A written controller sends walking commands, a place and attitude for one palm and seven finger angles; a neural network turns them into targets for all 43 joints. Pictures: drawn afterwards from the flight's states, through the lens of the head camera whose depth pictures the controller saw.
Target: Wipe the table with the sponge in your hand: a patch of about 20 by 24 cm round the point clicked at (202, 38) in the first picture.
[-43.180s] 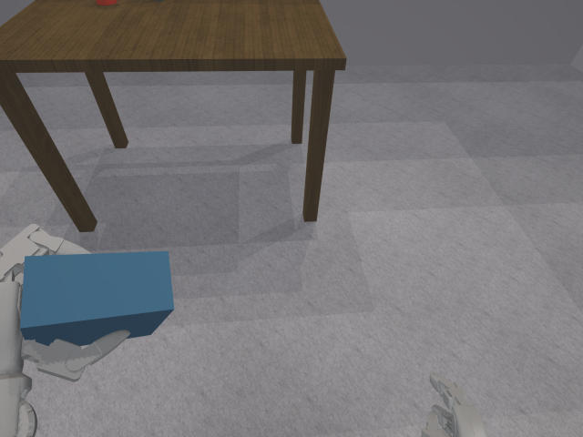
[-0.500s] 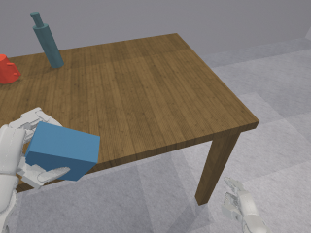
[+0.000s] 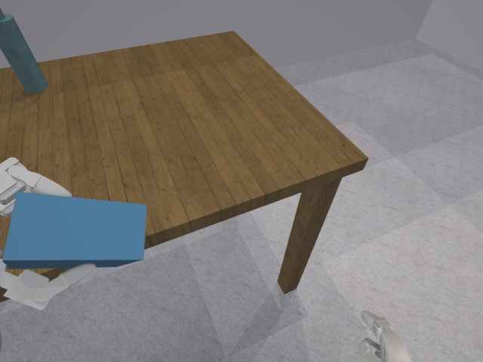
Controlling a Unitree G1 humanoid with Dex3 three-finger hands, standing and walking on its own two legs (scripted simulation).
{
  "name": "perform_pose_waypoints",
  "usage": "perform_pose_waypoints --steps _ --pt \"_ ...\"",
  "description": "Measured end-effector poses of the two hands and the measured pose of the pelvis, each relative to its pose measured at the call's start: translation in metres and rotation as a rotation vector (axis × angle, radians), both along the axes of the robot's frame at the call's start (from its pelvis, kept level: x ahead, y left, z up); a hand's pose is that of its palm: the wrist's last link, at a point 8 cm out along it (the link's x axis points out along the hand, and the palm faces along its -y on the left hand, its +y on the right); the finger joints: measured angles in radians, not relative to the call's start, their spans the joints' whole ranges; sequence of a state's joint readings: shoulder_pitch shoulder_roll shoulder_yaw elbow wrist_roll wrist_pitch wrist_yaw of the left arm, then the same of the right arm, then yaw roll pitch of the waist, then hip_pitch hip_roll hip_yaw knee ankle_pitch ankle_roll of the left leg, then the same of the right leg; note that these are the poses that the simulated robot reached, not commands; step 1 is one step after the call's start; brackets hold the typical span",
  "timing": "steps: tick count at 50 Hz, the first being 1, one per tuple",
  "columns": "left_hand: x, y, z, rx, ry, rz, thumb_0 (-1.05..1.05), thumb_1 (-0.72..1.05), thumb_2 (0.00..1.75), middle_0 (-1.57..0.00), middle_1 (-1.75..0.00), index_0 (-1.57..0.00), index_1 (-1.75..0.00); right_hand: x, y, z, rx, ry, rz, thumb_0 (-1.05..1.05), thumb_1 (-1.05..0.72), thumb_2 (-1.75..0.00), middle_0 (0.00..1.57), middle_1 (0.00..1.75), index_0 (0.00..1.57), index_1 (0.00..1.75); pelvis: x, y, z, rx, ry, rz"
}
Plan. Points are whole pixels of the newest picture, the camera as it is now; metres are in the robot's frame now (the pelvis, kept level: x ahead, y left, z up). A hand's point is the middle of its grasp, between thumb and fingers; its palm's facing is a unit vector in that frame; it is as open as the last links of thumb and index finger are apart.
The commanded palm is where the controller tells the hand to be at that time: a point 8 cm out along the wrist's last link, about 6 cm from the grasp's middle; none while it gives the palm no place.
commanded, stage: step back with the hand held close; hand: left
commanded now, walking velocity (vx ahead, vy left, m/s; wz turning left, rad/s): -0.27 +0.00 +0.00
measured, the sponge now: (95, 237) +0.24 +0.18 +0.17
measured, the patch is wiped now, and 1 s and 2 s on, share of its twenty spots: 1.00 1.00 1.00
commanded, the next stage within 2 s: stop stepping back and stand still in 0.60 s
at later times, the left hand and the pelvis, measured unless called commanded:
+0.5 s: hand out of the picture +0.12 +0.22 +0.21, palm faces +0.29 -0.86 -0.42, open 10.4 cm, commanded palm +0.05 +0.30 +0.25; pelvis -0.11 +0.01 +0.00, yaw +2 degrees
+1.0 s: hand out of the picture -0.05 +0.22 +0.24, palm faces +0.34 -0.86 -0.38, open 10.4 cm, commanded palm -0.10 +0.29 +0.25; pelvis -0.27 +0.01 +0.00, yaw -3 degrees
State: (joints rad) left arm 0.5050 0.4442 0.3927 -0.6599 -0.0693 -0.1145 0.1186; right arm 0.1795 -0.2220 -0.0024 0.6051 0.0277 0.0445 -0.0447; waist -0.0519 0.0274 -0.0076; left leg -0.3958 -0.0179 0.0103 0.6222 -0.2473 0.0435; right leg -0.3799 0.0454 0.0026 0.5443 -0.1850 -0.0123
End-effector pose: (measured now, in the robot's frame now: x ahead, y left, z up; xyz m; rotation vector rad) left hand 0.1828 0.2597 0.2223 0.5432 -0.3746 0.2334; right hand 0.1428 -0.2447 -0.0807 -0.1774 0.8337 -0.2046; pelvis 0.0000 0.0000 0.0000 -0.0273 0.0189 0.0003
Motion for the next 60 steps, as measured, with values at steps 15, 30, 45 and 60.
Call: perform_pose_waypoints --steps 15,30,45,60 --pt "-0.066 0.029 0.013 -0.078 -0.184 0.181 -0.01 -0.52 1.03 -0.71 -1.31 -0.72 -1.31 -0.014 0.018 0.008 0.01 -0.118 0.104 0.01 -0.9 -0.9 0.2 0.3 0.2 0.3 -0.054 -0.003 -0.004 -0.021 -0.014 0.013" --pt "-0.132 0.026 0.022 0.079 -0.121 -0.008 -0.01 -0.53 1.03 -0.71 -1.31 -0.72 -1.31 -0.118 0.027 0.017 -0.041 -0.049 0.049 0.01 -0.9 -0.9 0.2 0.3 0.2 0.3 -0.135 0.015 0.005 -0.001 0.019 -0.022" --pt "-0.234 -0.011 0.014 -0.04 -0.078 -0.072 -0.01 -0.53 1.03 -0.71 -1.31 -0.72 -1.31 -0.259 0.006 0.016 0.009 -0.087 -0.05 0.01 -0.9 -0.9 0.2 0.3 0.2 0.3 -0.242 0.005 0.009 0.041 -0.03 -0.074" --pt "-0.327 0.02 0.005 -0.106 -0.146 0.093 -0.01 -0.53 1.03 -0.71 -1.32 -0.72 -1.31 -0.343 -0.003 -0.006 -0.021 -0.065 0.014 0.01 -0.9 -0.9 0.2 0.3 0.2 0.3 -0.321 0.003 -0.005 0.016 -0.07 -0.015"
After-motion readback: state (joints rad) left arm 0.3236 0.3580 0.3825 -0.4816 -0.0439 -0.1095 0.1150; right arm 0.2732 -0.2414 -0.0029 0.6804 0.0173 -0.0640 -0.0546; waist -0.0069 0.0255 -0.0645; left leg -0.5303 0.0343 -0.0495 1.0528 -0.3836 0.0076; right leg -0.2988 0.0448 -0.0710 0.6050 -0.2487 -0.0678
